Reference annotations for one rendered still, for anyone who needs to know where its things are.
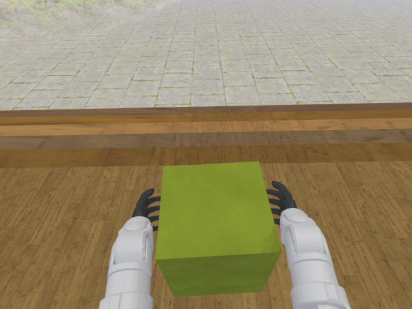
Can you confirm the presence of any right robot hand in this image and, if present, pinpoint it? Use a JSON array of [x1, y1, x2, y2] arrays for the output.
[[266, 181, 297, 225]]

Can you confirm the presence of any left robot hand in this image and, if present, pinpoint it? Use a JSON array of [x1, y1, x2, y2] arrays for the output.
[[132, 188, 161, 231]]

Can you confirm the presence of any left robot forearm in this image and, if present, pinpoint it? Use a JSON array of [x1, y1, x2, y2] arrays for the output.
[[98, 216, 154, 309]]

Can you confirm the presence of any carton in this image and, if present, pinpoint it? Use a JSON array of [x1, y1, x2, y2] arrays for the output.
[[155, 161, 282, 297]]

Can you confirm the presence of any right robot forearm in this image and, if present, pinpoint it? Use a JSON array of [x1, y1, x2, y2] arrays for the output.
[[280, 208, 351, 309]]

